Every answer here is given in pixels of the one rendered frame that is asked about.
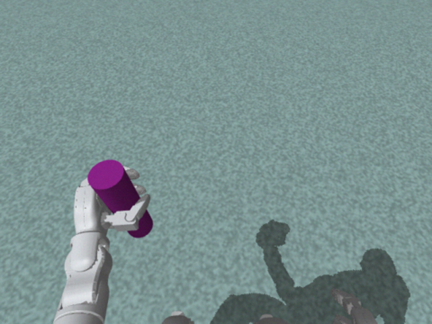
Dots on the left robot hand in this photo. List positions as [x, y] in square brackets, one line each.
[92, 214]

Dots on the can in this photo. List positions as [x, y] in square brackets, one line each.
[111, 182]

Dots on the left robot arm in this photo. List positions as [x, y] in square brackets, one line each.
[86, 293]

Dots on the right robot hand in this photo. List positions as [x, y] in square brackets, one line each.
[352, 306]

